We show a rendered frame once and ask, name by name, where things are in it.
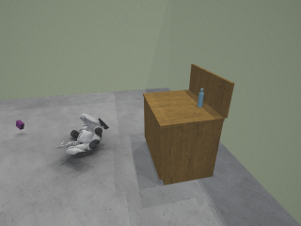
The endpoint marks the robot left upper arm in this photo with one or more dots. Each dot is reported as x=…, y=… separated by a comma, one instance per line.
x=85, y=127

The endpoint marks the robot right forearm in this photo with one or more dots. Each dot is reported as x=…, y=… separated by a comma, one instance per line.
x=73, y=143

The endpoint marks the table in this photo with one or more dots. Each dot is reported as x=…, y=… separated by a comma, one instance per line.
x=182, y=137

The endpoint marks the sponge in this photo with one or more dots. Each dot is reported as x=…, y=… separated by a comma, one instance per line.
x=20, y=124

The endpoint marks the robot head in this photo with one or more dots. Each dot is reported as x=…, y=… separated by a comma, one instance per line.
x=74, y=134

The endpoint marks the humanoid robot torso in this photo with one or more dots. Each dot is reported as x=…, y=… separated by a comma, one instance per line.
x=87, y=137

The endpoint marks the right robot hand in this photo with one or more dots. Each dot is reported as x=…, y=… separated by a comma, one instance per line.
x=63, y=146

